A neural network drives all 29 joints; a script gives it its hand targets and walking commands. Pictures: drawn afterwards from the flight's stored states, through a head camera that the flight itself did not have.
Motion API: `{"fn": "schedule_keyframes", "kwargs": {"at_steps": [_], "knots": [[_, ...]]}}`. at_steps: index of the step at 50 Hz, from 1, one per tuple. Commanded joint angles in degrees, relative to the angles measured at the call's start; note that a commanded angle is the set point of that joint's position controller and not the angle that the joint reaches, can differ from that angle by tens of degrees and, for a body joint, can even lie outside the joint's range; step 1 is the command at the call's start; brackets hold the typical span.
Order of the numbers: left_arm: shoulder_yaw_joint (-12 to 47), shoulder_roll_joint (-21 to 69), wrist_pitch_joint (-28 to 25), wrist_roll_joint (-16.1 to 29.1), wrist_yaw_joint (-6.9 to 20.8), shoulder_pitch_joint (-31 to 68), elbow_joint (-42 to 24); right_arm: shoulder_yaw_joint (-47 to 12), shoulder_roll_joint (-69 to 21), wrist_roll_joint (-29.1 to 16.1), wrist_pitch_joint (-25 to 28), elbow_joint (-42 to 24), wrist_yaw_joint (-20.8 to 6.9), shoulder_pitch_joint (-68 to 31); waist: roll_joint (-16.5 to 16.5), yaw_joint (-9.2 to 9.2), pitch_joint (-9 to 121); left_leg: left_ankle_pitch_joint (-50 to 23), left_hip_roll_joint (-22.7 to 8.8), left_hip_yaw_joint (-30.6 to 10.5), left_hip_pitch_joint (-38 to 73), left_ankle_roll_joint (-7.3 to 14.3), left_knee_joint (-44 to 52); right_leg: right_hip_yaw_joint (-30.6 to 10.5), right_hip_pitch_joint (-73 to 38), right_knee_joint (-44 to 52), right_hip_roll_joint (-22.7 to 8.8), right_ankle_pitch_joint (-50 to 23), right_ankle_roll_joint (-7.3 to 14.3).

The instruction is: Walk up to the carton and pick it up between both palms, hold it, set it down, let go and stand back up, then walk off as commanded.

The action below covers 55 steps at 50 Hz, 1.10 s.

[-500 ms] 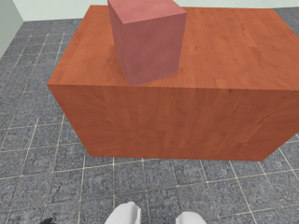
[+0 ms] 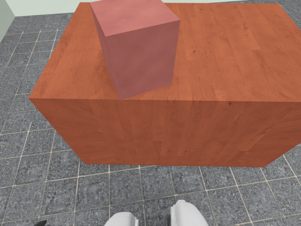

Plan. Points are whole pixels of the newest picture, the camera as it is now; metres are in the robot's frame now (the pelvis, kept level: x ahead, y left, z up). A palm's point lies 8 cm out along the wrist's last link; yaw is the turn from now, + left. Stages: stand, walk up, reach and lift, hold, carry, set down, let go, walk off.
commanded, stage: walk up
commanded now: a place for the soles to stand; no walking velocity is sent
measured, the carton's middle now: (135, 48) +0.64 +0.08 +0.08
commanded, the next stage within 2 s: none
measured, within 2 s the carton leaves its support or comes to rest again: neither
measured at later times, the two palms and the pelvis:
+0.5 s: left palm out of the picture +0.09 +0.36 -0.12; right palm out of the picture +0.08 -0.26 -0.15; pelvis +0.03 +0.04 -0.03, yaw +1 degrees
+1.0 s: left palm out of the picture +0.09 +0.35 -0.11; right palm out of the picture +0.11 -0.26 -0.14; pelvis +0.04 +0.03 -0.02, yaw +3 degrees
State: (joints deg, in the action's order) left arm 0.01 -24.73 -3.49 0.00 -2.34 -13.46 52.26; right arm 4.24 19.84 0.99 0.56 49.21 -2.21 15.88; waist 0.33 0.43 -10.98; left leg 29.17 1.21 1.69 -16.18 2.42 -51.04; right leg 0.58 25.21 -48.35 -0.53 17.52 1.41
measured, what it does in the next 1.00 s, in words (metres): steps on the spot: left foot, then right foot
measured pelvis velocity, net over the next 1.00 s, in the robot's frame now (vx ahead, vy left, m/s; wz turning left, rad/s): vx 0.04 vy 0.03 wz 0.05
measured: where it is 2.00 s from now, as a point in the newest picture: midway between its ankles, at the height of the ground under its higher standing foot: (148, 221)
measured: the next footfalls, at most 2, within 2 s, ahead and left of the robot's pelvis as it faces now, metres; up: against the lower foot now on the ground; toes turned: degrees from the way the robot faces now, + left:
left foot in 0.46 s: +0.10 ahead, +0.15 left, +0.00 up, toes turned +3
right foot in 0.74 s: +0.15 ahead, -0.09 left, +0.00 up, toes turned +0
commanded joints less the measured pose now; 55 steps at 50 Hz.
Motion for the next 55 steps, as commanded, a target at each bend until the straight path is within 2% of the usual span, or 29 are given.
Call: {"fn": "schedule_keyframes", "kwargs": {"at_steps": [1,3,6,9,13,18,21,22,23,24,25,26,28,29,35,37,38,39,40,41,43,46,49,50,51,52,53,54,55], "knots": [[-9.07,-23.45,-3.43,-0.01,-2.40,-16.07,-0.70,2.98,15.87,0.07,-0.77,-7.28,1.20,-1.53,-6.47,-6.25,17.14,5.30,1.89,-9.76,-26.49,-1.21,-23.65,-46.31,-30.03,29.94,-26.00,10.34,14.95],[-8.36,-20.71,-3.24,-0.20,-2.86,-12.13,-1.39,3.34,15.83,0.29,-1.77,-6.31,0.81,-0.98,-2.18,-4.18,11.05,1.50,-1.12,-10.33,-27.60,-1.32,-25.83,-38.04,-24.29,27.64,-22.49,5.78,13.63],[-7.54,-17.06,-3.35,-0.42,-2.70,-9.34,-2.00,3.80,14.67,0.79,-1.87,-5.31,0.42,2.30,-4.74,-2.04,10.07,-2.81,-3.53,-9.07,-23.89,-1.40,-21.29,-27.37,-18.37,24.10,-17.09,-5.36,9.36],[-7.67,-16.76,-3.46,-0.80,-2.55,-9.27,-2.47,3.94,14.51,1.01,-2.26,-5.30,0.82,2.78,-5.21,-2.13,11.24,-3.49,-3.86,-8.72,-22.15,-1.99,-18.92,-25.26,-15.75,22.23,-16.72,-5.52,10.50],[-7.59,-16.84,-2.93,-1.33,-2.59,-5.30,-3.70,4.21,15.10,1.34,-2.44,-5.63,1.12,0.86,-4.82,-2.04,9.17,-2.46,-5.63,-7.39,-20.20,-2.16,-15.65,-25.37,-7.74,22.24,-17.91,4.17,13.76],[-7.85,-18.88,-2.25,-2.14,-2.29,-1.31,-4.58,4.83,16.26,1.51,-1.66,-5.43,0.76,0.57,-8.24,-1.43,6.80,0.82,-5.66,-4.79,-15.29,-1.01,-9.84,-27.02,0.41,21.68,-20.39,14.54,15.74],[-6.90,-16.95,-1.23,-1.82,-1.99,6.48,-5.46,5.79,16.36,1.57,-0.39,-1.03,0.84,10.02,-4.53,5.63,6.78,-4.69,-3.47,-5.08,1.91,-0.07,4.64,-19.05,13.87,11.39,-15.61,17.71,10.52],[-5.76,-13.40,-0.45,-1.62,-1.97,7.33,-5.75,6.34,17.84,2.36,0.08,0.54,1.15,14.20,4.36,7.77,5.62,5.48,-5.12,-14.15,4.81,0.98,16.55,-11.12,19.35,-2.39,-9.38,18.06,6.77],[-3.86,-7.86,-0.05,-1.02,-2.20,5.08,-5.30,6.10,20.39,2.57,0.50,-0.81,1.55,9.79,19.27,5.87,1.36,13.60,-13.30,-34.61,-0.39,2.15,33.51,0.11,24.27,-19.06,0.87,16.70,2.46],[-4.08,-10.47,-0.20,-0.89,-2.42,4.76,-4.83,5.90,21.32,1.55,0.66,-2.93,1.78,4.94,9.35,4.26,0.36,8.50,-17.27,-44.83,-3.62,2.50,38.36,-4.41,23.47,-22.36,2.20,14.58,1.80],[-4.42,-12.49,-0.08,-0.89,-2.42,6.56,-4.04,6.14,22.88,0.46,0.63,-2.99,2.14,2.23,5.07,4.46,-0.32,11.52,-17.98,-46.17,-7.21,0.08,40.74,-6.29,20.30,-23.46,0.36,12.28,1.75],[-4.85,-13.44,0.05,-0.72,-2.10,5.58,-3.17,5.93,22.34,0.45,0.90,-2.89,2.48,0.62,3.55,3.24,-0.51,11.21,-17.06,-44.56,-6.44,-1.14,39.08,-5.92,18.89,-23.46,-0.81,10.81,1.37],[-5.24,-13.45,0.41,-0.42,-1.60,0.87,-1.24,5.15,19.31,0.77,1.41,-2.05,2.80,-0.85,5.96,1.15,1.70,-2.47,-14.22,-36.44,-1.73,-2.07,32.43,-4.14,16.23,-20.14,-1.50,10.61,1.03],[-5.29,-12.93,0.47,-0.43,-1.49,0.14,-1.00,4.91,18.35,0.77,1.54,-1.36,2.76,-0.18,7.97,1.12,3.42,-7.23,-13.84,-34.91,-0.09,-1.27,30.26,-3.84,13.96,-18.51,-1.59,11.78,0.86],[-4.98,-11.82,-0.21,-0.43,-1.72,0.55,-1.85,4.60,18.45,0.76,2.24,-0.94,3.35,1.89,7.96,1.55,8.42,-29.48,-16.64,-33.44,4.90,4.24,22.35,-1.93,9.92,-8.32,-2.24,14.75,1.45],[-5.15,-11.99,-1.02,-0.59,-1.76,-2.17,-1.02,3.89,17.97,0.50,2.06,-2.11,3.23,-1.87,7.36,-0.66,9.49,-31.08,-16.28,-30.01,-2.64,5.03,18.69,-1.63,0.73,-1.50,-2.48,7.99,2.09],[-5.56,-12.30,-1.64,-0.78,-1.81,-4.23,-0.27,3.14,16.65,0.16,1.80,-3.32,3.04,-5.84,4.54,-3.08,10.32,-29.62,-13.89,-24.52,-11.00,4.11,13.81,-2.35,-8.64,4.32,-2.75,1.23,2.82],[-6.55,-14.86,-2.22,-1.36,-2.03,-7.48,0.16,2.36,14.67,-0.50,1.60,-5.06,2.74,-8.72,-2.98,-5.79,11.49,-27.05,-8.05,-16.40,-21.46,1.01,2.98,-13.57,-17.67,11.82,-7.45,1.35,5.93],[-7.85,-18.62,-2.45,-1.56,-1.96,-9.91,-0.06,2.33,13.43,-0.70,1.22,-5.12,2.81,-7.37,-10.36,-6.65,14.76,-16.00,-0.24,-5.35,-22.75,-2.09,-14.27,-33.27,-18.47,20.40,-18.40,3.20,13.24],[-7.89,-19.76,-2.23,-0.74,-1.79,-8.02,-0.81,2.73,15.27,-0.57,0.41,-4.13,3.25,-6.42,-10.17,-5.29,14.24,7.32,0.15,-6.18,-23.49,-1.56,-17.07,-40.85,-16.80,23.83,-22.93,4.03,16.71],[-7.79,-19.95,-1.98,-1.50,-2.07,-3.96,-1.72,3.29,16.74,0.02,-0.12,-2.40,2.79,-3.98,-7.29,-2.99,9.80,8.16,-2.43,-7.46,-23.69,-1.06,-17.23,-39.82,-12.22,24.20,-22.85,11.79,17.07],[-7.14,-17.82,-2.01,-2.33,-1.83,-0.97,-2.21,3.90,16.02,0.45,-0.12,-0.98,1.71,-0.96,-10.09,-0.93,7.42,5.88,-3.26,-6.29,-16.38,-0.64,-8.58,-32.66,-4.26,22.24,-18.92,10.64,13.02],[-6.43,-16.56,-1.48,-2.09,-1.40,3.84,-3.06,4.28,15.51,0.45,0.57,1.19,1.27,3.90,-8.79,2.91,8.57,-2.56,-2.39,-4.52,-3.13,0.35,3.91,-22.83,5.13,15.19,-14.25,10.09,9.72],[-5.75,-14.64,-1.00,-1.82,-1.32,4.90,-3.45,4.81,16.82,0.88,0.84,1.79,1.51,5.94,-3.81,4.35,8.53,1.63,-4.51,-10.83,-0.47,1.45,12.10,-17.58,8.76,8.10,-10.14,11.22,6.64],[-4.99,-11.77,-0.39,-1.41,-1.32,5.99,-3.89,5.23,19.07,1.38,1.12,1.82,1.91,5.92,5.57,4.60,6.09,9.03,-9.71,-25.02,0.69,3.98,24.12,-7.72,15.43,-3.68,-3.89,13.69,2.94],[-4.18,-10.06,-0.32,-0.95,-1.71,8.21,-4.71,5.03,20.97,1.48,1.44,0.68,2.29,2.93,10.22,4.65,3.52,9.35,-17.72,-39.26,-1.97,6.13,32.72,0.16,18.79,-11.54,0.44,15.53,0.93],[-4.45,-11.87,-0.45,-0.91,-1.89,8.65,-4.41,5.03,21.61,1.30,1.76,0.47,2.44,1.34,5.40,4.19,2.79,1.33,-19.60,-43.03,-1.33,7.94,31.79,-3.13,18.81,-13.33,-0.68,17.12,1.01],[-4.67,-12.41,-0.65,-0.55,-1.72,7.38,-3.66,4.91,21.47,1.11,2.07,0.77,2.73,0.15,3.53,3.17,3.60,-5.23,-19.07,-41.36,-0.35,8.05,28.71,-2.79,17.33,-12.89,-2.07,17.26,1.24],[-4.62,-12.24,-0.95,-0.23,-1.50,5.55,-2.81,4.55,20.84,0.88,2.31,1.15,2.85,-1.07,5.24,2.26,4.54,-13.26,-18.14,-37.92,-0.24,8.56,25.49,-2.32,14.33,-11.44,-2.66,16.51,1.34]]}}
